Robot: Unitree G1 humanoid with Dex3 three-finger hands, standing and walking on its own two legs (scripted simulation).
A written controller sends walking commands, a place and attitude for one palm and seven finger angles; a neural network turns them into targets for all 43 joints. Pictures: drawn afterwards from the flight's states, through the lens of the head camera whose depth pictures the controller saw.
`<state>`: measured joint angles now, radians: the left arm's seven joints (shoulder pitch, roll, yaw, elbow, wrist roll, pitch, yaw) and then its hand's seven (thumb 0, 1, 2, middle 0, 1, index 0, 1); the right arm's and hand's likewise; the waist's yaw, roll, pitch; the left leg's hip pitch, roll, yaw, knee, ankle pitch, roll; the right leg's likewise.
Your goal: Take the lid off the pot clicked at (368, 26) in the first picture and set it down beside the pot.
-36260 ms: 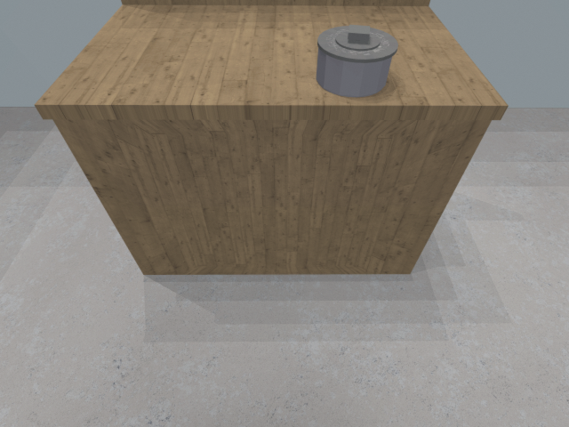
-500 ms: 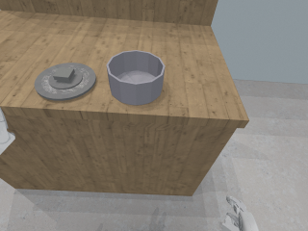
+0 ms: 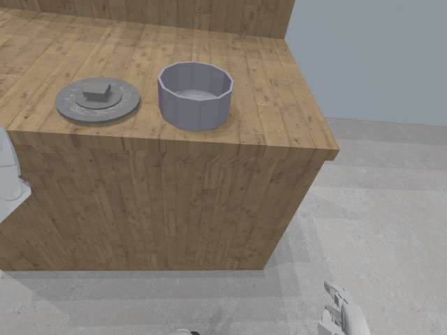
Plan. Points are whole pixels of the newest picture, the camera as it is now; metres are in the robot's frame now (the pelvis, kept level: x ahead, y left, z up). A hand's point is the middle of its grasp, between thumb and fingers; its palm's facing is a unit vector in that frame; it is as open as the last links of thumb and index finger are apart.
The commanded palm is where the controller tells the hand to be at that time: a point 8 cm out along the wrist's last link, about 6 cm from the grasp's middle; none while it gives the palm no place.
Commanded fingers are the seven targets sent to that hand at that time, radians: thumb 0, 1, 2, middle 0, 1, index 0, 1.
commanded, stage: step back with the hand held close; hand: left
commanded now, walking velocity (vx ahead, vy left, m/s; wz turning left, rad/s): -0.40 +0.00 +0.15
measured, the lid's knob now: (97, 89) +0.62 +0.34 +0.09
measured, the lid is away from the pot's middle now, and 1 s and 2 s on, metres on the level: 0.23 0.23 0.23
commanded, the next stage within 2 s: stop stepping back and stand still in 0.04 s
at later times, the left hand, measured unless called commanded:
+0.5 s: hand out of the picture +0.06 +0.35 +0.31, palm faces +0.51 -0.86 +0.01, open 7.4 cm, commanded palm -0.05 +0.35 +0.28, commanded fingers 0.00 0.90 0.90 -0.20 -0.30 -0.20 -0.30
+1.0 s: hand out of the picture -0.01 +0.35 +0.20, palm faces +0.17 -0.94 -0.30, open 7.4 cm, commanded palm none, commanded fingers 0.00 0.90 0.90 -0.20 -0.30 -0.20 -0.30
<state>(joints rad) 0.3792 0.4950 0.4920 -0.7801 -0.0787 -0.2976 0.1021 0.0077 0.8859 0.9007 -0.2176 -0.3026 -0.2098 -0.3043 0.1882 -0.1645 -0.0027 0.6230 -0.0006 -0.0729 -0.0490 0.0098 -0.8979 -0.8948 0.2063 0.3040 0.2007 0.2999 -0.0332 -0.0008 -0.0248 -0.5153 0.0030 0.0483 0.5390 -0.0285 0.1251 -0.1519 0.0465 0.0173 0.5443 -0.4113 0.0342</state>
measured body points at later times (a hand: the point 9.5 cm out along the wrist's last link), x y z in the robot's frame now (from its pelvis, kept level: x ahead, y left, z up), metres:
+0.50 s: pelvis -0.17 +0.07 +0.00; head -0.20 +0.15 +0.45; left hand +0.03 +0.40 +0.31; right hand -0.02 -0.13 -0.05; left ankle -0.06 +0.11 -0.72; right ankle -0.16 -0.10 -0.62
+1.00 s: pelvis -0.28 +0.16 +0.02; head -0.24 +0.19 +0.47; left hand -0.02 +0.40 +0.21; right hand -0.14 -0.06 -0.06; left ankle -0.25 +0.27 -0.72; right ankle -0.26 +0.01 -0.64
